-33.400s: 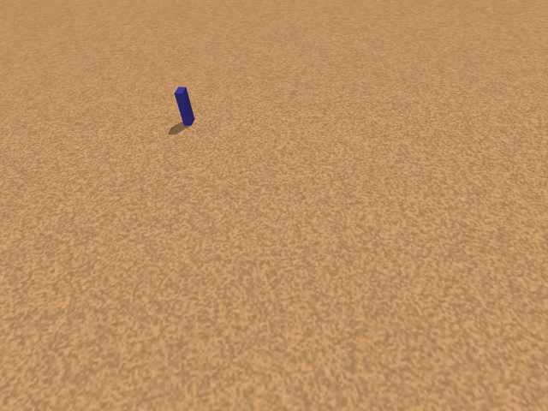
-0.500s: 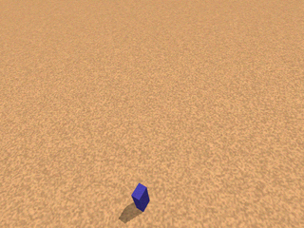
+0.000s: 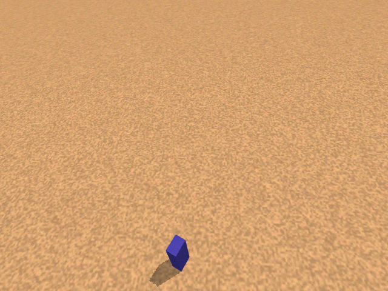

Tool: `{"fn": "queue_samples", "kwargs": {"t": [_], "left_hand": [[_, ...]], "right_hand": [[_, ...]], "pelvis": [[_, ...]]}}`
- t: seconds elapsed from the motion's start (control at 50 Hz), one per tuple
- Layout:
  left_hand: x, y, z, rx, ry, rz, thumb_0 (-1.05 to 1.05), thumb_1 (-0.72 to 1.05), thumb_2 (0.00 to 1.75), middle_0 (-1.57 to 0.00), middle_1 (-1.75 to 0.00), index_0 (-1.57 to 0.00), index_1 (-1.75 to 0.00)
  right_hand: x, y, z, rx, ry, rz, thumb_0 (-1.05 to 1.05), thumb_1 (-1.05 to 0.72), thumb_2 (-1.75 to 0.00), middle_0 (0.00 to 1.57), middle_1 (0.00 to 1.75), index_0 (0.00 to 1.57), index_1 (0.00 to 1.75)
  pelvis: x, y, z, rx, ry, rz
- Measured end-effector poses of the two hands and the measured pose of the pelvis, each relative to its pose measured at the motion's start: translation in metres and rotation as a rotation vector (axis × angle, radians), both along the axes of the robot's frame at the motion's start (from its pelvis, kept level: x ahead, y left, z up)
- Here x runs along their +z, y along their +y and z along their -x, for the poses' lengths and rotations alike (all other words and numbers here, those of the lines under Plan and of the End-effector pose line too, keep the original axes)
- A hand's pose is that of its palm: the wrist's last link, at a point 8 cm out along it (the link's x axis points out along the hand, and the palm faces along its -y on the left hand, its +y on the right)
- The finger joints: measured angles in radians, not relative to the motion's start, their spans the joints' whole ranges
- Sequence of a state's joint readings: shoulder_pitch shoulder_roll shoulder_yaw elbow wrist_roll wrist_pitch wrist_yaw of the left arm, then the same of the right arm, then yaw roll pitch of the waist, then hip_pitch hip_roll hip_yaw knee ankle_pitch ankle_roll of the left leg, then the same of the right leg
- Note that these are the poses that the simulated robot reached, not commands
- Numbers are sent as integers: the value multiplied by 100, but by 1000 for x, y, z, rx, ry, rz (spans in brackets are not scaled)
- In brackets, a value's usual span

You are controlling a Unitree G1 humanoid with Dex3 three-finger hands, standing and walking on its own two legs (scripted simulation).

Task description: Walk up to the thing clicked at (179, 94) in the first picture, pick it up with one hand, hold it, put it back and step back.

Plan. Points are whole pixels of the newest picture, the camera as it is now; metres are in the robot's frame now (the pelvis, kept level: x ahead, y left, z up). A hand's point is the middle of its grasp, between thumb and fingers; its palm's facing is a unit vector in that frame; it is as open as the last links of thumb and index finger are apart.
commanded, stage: stand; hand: left
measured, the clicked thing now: (178, 254) +0.41 +0.15 -0.67
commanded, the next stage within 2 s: step back in 0.04 s
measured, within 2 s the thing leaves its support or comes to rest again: neither
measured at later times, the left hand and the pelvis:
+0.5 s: hand out of the picture +0.09 +0.31 -0.18, palm faces -0.03 -0.94 -0.34, open 7.4 cm; pelvis -0.07 +0.06 -0.02, yaw +0 degrees
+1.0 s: hand out of the picture -0.03 +0.32 -0.15, palm faces -0.04 -0.92 -0.39, open 7.4 cm; pelvis -0.16 +0.07 -0.02, yaw -2 degrees
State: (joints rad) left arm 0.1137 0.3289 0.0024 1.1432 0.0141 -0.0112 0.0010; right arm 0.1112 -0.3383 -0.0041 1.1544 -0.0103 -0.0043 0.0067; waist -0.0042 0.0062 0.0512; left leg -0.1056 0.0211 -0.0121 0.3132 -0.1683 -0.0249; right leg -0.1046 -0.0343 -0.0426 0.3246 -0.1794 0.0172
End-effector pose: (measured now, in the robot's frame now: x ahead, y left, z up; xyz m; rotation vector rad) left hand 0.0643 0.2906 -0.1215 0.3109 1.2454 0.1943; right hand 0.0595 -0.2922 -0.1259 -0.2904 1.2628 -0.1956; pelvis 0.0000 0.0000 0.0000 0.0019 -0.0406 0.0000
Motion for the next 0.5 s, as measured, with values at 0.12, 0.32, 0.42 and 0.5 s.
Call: {"fn": "queue_samples", "kwargs": {"t": [0.12,0.32,0.42,0.5], "left_hand": [[-2,7,0,26,-9,-7,1,90,90,-21,-30,-21,-30],[-18,53,-14,-27,-59,-39,1,90,90,-21,-30,-21,-30],[-29,69,-28,-31,-118,-28,1,90,90,-20,-30,-21,-30],[-26,67,-19,-46,-108,-6,1,90,90,-20,-30,-21,-30]], "right_hand": [[-3,-5,-1,-8,0,5,1,-91,-89,21,30,20,30],[-2,1,28,-11,14,91,0,-91,-89,20,30,20,30],[2,24,62,-3,70,121,0,-91,-89,20,30,20,30],[8,39,81,-17,84,121,1,-91,-89,21,30,20,30]], "pelvis": [[-4,1,9,4,10,9],[-24,37,39,14,33,15],[-27,53,56,13,29,16],[-19,60,65,8,40,22]]}}
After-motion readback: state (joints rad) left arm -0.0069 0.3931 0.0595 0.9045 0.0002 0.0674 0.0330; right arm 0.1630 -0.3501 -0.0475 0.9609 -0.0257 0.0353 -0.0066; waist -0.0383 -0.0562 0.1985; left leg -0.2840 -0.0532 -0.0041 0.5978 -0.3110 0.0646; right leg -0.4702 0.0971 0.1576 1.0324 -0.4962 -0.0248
